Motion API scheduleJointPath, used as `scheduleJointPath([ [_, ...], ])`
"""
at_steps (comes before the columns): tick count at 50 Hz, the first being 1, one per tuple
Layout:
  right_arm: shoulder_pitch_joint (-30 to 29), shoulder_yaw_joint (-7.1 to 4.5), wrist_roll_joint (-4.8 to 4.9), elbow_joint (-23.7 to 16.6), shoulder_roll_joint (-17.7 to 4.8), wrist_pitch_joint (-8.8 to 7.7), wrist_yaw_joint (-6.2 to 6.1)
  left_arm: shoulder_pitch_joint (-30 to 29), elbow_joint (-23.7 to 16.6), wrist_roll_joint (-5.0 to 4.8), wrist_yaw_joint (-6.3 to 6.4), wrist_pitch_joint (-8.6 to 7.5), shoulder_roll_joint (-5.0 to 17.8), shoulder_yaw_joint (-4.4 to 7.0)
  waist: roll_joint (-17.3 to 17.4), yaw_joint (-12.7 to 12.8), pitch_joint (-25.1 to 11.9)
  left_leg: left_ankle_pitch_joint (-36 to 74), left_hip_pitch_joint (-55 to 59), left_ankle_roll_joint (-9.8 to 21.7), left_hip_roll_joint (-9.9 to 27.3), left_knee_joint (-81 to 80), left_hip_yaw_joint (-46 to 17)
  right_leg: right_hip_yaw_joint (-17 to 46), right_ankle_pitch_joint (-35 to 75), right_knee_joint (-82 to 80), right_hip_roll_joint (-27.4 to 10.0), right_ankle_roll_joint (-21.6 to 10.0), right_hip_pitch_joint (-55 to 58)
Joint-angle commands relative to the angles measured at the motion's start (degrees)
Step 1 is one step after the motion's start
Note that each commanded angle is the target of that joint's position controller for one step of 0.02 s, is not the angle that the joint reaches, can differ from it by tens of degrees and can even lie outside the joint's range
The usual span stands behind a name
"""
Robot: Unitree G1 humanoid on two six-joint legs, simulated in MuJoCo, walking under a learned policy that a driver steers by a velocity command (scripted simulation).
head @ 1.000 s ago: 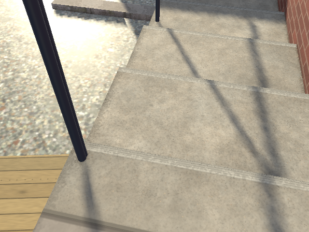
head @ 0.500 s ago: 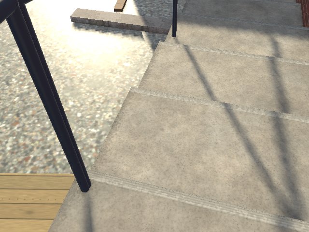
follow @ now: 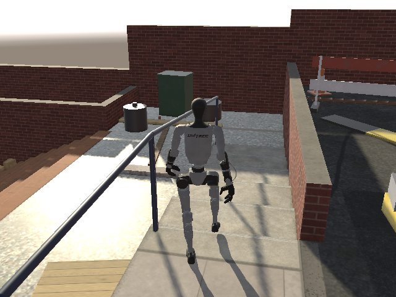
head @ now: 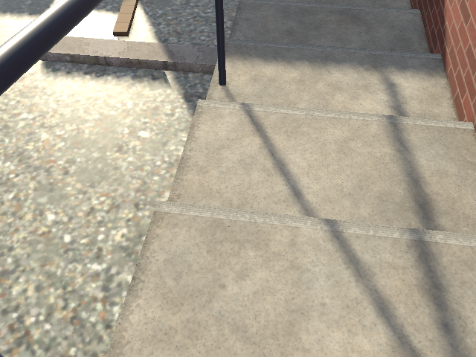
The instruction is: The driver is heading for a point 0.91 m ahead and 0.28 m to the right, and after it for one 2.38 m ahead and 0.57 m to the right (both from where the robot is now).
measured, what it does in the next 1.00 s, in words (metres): goes down, turning right: right foot, then left foot 0.11 m lower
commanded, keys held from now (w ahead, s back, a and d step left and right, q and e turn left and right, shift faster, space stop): w+shift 0.24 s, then w+e+shift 0.76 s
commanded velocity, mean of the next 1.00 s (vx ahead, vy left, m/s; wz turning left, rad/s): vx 1.00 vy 0.00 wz -0.53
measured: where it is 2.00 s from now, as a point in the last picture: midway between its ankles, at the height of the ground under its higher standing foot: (360, 100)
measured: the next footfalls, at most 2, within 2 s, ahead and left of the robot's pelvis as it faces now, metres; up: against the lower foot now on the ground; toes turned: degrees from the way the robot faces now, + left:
right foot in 0.14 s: +0.34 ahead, -0.12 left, -0.02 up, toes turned -4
left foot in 0.48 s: +0.57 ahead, +0.12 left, -0.12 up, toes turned -1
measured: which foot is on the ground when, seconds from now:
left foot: down 0.00-0.18, up 0.20-0.46, down 0.48-0.80, up 0.82-1.00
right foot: up 0.00-0.12, down 0.14-0.46, up 0.48-0.80, down 0.82-1.00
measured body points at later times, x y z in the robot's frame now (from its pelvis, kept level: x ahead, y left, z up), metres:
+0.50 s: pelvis +0.48 +0.00 -0.10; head +0.45 +0.01 +0.35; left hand +0.48 +0.28 -0.24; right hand +0.58 -0.28 -0.19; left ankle +0.53 +0.12 -0.85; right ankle +0.35 -0.12 -0.75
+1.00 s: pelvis +0.90 -0.19 -0.13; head +0.94 -0.21 +0.31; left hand +1.10 +0.03 -0.26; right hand +0.90 -0.49 -0.24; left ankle +1.01 -0.02 -0.77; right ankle +0.88 -0.18 -0.86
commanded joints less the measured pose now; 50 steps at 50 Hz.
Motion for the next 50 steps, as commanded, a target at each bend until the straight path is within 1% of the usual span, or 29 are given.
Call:
scheduleJointPath([
  [1, -7.4, -1.08, 0.54, -6.2, -8.5, -2.24, 0.1, 4.3, 0.1, -0.77, -0.52, -0.36, 3.1, 0.66, 3.4, 5.9, 4.9, 38.3, -21.7, 3.0, 12.8, -9.5, -2.3, -4.2, 13.6, -3.5, 3.4, -2.5, 24.1],
  [5, -2.3, -0.62, -1.58, -4.5, -8.0, -0.16, -1.83, 1.8, -1.1, 0.34, 0.14, -1.81, 4.4, 0.87, 6.3, 3.6, 2.6, 56.6, 4.2, 2.8, 14.6, 3.7, -1.7, -5.8, 12.2, -18.3, 6.7, -6.6, 17.1],
  [7, -2.0, -1.84, -2.87, -3.9, -11.3, 1.27, -2.35, 16.4, 2.8, 0.42, 1.45, -1.31, 8.8, 2.73, 9.2, 10.3, -4.6, 70.3, 9.1, 2.6, 16.9, 26.5, -3.2, -5.4, 0.7, -18.0, 9.5, -7.1, 28.5],
  [8, 2.5, -1.6, -0.54, -4.0, -7.9, 1.87, -0.92, 18.6, 4.3, 1.35, 1.83, -1.73, 10.1, 3.49, 2.0, 7.3, -7.0, 61.6, -7.7, 0.5, 14.3, 43.6, -1.7, -1.4, -7.2, -19.9, 7.3, -9.1, 43.8],
  [9, 1.2, -0.62, 2.48, -5.0, -5.6, 1.57, -0.72, 27.0, 4.6, 1.18, 1.8, -1.16, 13.0, 5.62, -12.3, 13.6, -16.4, 43.9, -28.3, -2.7, 7.1, 71.1, 1.0, 23.9, -32.4, -26.8, -5.8, -14.4, 60.6],
  [10, -6.8, -0.42, 3.43, -7.8, -6.8, 0.38, -1.37, 29.3, 7.1, 2.15, 0.87, -0.95, 9.3, 4.61, -11.1, 14.1, -15.3, 0.2, -44.7, -2.6, 3.7, 77.1, -2.1, 30.4, -24.7, -31.4, -10.4, -14.5, 67.1],
  [12, -19.0, -0.44, 0.57, -12.4, -7.3, -0.82, -0.89, 25.5, 8.6, 2.2, 1.44, -1.3, 7.9, 4.22, -2.4, 11.4, -2.6, -8.9, -49.0, 0.5, 10.7, 60.9, -10.6, 26.1, -21.8, -33.9, -8.3, -9.4, 53.4],
  [15, -21.9, -0.77, -2.58, -15.3, -6.0, 0.41, 0.58, 14.6, 7.7, 0.71, 2.59, -1.76, 3.8, 2.55, 1.9, 3.7, 5.4, -19.3, -34.2, -1.6, 15.2, 38.8, -14.9, 18.7, -11.9, -35.2, -2.0, -5.2, 24.9],
  [17, 6.0, 0.43, -2.61, -5.1, 0.4, 0.45, 1.89, 2.3, 5.4, -0.43, 2.48, -1.45, 9.2, 4.76, 2.0, -11.6, -4.0, 12.9, 5.9, -5.3, 8.1, 42.3, 4.7, 6.9, 0.8, -33.2, 4.4, -5.4, 1.9],
  [19, -9.6, 1.66, -0.84, -9.8, 0.5, -2.15, 2.31, 3.1, 5.4, -2.52, 3.44, -3.09, 5.0, 3.89, 4.9, -6.0, 0.6, 37.8, 3.3, -8.1, 13.0, 18.2, -2.3, 4.4, -26.3, -29.1, 8.4, -1.5, -1.1],
  [20, -11.0, 0.81, -1.65, -9.8, -3.5, -3.04, 2.42, 3.4, 6.3, 0.06, 4.34, -2.48, 5.1, 4.12, 3.0, -5.6, 3.1, 36.8, 3.4, -10.4, 12.1, 13.3, 0.4, 5.8, -29.8, -23.5, 8.9, -1.1, 1.5],
  [22, -8.0, -0.19, -1.46, -7.7, -7.6, -3.25, 2.07, 5.0, 6.5, 1.87, 5.07, -0.69, 6.7, 5.06, 5.2, -6.3, 3.9, 34.6, 6.7, -9.5, 14.2, 8.9, -2.5, 9.5, -34.3, -9.8, 8.9, -1.7, 2.5],
  [24, 5.7, -0.68, -3.49, -2.9, -10.0, -2.8, 1.64, 1.1, 2.7, 1.01, 4.14, 0.63, 4.8, 4.39, 8.8, -11.3, 1.2, 29.3, 12.3, -7.7, 18.3, 9.8, -5.3, 7.3, -40.8, 20.8, 12.7, -1.5, -2.6],
  [25, 11.9, 1.14, -4.02, -0.3, -3.9, -1.9, 2.01, 0.1, 0.8, 1.85, 3.33, 0.51, -0.5, 2.73, 6.8, -10.1, -0.7, 22.8, 11.3, -9.3, 20.3, 17.7, -8.0, 8.3, -36.7, 34.6, 13.5, -3.1, -5.9],
  [26, 7.4, 2.96, -3.69, -1.8, -2.4, -1.43, 2.26, 11.8, -1.2, -0.55, 4.08, 0.32, -8.0, 0.81, 14.3, 1.9, -0.3, 40.7, 9.0, -10.2, 27.5, 20.5, -14.8, 6.6, -30.7, 37.9, 9.6, -3.1, -11.5],
  [27, 2.7, -0.36, -4.17, -4.6, -12.6, -1.26, 1.39, 16.8, -1.4, -0.88, 4.61, 0.84, -8.0, -0.15, 24.2, 4.9, -3.2, 23.4, 10.0, -1.0, 39.2, 10.9, -32.9, 4.1, -27.4, 43.6, 5.5, -1.9, -20.0],
  [28, -2.7, -1.82, -3.71, -6.7, -14.1, -1.33, 0.06, 12.9, -2.5, 1.77, 4.04, 1.87, -4.2, -0.06, 20.6, 3.9, 0.1, -5.2, 1.5, 5.0, 45.4, 0.5, -44.3, 8.0, -24.1, 45.3, 0.7, 0.5, -23.2],
  [29, -4.3, -0.2, -4.37, -7.3, -7.5, -1.17, 0.49, 6.3, -2.1, 1.83, 2.93, 2.21, 1.9, 1.31, 4.3, 1.7, 6.2, -5.6, -3.6, 4.3, 39.8, -0.1, -37.8, 6.7, -22.4, 48.4, 0.4, 1.9, -23.7],
  [31, -3.0, 0.56, -2.65, -5.4, -6.3, -2.27, -0.39, -2.2, -5.9, 1.89, 1.35, 3.62, 2.0, 1.19, 3.9, 2.4, 15.1, 18.0, -11.3, -0.2, 36.1, 3.8, -20.9, 9.3, -21.4, 40.9, -1.3, 2.0, -24.6],
  [35, -9.9, 0.68, -1.77, -7.3, -4.8, -0.61, -1.41, -8.8, -10.4, -0.39, -1.9, 4.85, 1.4, -0.11, 6.0, 4.9, 15.8, 17.9, -23.9, -4.5, 22.7, -7.4, 5.3, -5.8, -17.1, 11.0, 1.5, -1.3, 1.1],
  [36, -9.5, 0.07, -1.12, -7.7, -6.9, -0.35, -1.81, -6.7, -9.5, 0.4, -2.03, 4.52, 1.3, -0.1, 4.0, 5.3, 13.8, 31.9, -22.3, -3.6, 21.9, -3.8, 8.7, -9.0, -14.9, 4.9, 3.9, -2.8, 8.8],
  [37, -8.5, -0.42, -1.14, -8.8, -8.7, -0.15, -2.52, 1.3, -6.0, -0.99, -2.32, 4.56, 1.8, 0.46, 3.2, 6.5, 3.9, 57.2, -14.3, -2.3, 19.1, 5.0, 12.3, -12.4, -13.9, 5.5, 9.6, -4.0, 18.1],
  [39, -7.6, -2.71, -0.73, -9.7, -16.3, 1.65, -2.15, 17.1, -3.5, -0.89, -1.95, 2.59, 4.9, 1.83, 5.9, 14.8, -7.5, 71.4, -10.7, -1.8, 23.9, 32.2, 10.0, -9.2, -15.0, -4.0, 12.9, -6.6, 35.8],
  [40, -8.4, -2.74, -0.46, -9.2, -14.1, 1.53, -1.36, 26.2, -0.4, 0.01, -0.86, 2.69, 8.2, 3.65, 7.2, 18.3, -13.8, 63.3, -19.7, -2.7, 22.8, 50.6, 9.3, -3.7, -14.9, -5.3, 13.4, -8.2, 52.5],
  [41, -8.8, -1.27, -1.61, -10.8, -6.0, 1.99, -0.59, 21.3, -1.2, -0.54, 0.3, 3.25, 13.0, 4.83, -4.3, 13.3, -12.8, 1.1, -32.7, -4.3, 13.3, 72.4, 7.6, 12.3, -26.4, -9.3, 2.5, -9.7, 55.9],
  [42, -10.8, -0.96, -1.37, -18.4, -4.4, 1.0, -1.0, 18.8, -2.6, -0.04, 0.81, 3.99, 18.4, 5.91, -9.5, 7.8, -16.5, -8.5, -48.7, -7.0, 7.4, 83.8, -1.0, 38.3, -19.7, -19.2, -3.7, -15.7, 63.3],
  [43, -16.0, -1.04, -0.52, -21.3, -7.3, -0.43, -1.1, 22.3, -2.6, 0.24, 1.96, 5.19, 18.2, 6.45, -5.3, 10.5, -16.3, -3.7, -56.2, -7.0, 8.2, 81.6, -6.4, 42.4, -19.0, -26.9, -5.9, -17.9, 65.7],
  [46, -15.5, -0.58, -2.65, -19.0, -7.6, 0.89, -1.22, 13.5, -3.5, 0.1, 3.55, 3.99, 11.4, 5.25, 3.2, 2.7, -4.5, 0.3, -47.5, -7.2, 14.1, 65.1, -9.7, 30.0, -14.0, -27.8, 0.1, -14.8, 43.3],
  [50, -18.2, -0.28, -4.71, -20.5, -8.2, 4.63, -0.81, 15.6, -1.5, -0.78, 3.45, 0.91, 11.4, 3.99, 6.9, 0.8, -0.4, -1.1, -40.4, -10.2, 13.6, 47.3, -8.8, 23.8, 1.9, -28.0, 6.0, -15.2, 32.0],
])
